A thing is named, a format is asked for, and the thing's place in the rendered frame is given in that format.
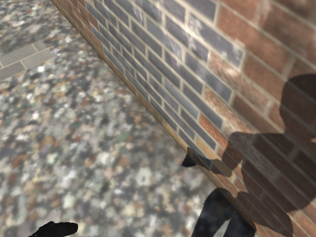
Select robot left hand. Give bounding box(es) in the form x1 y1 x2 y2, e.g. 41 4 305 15
29 221 78 237

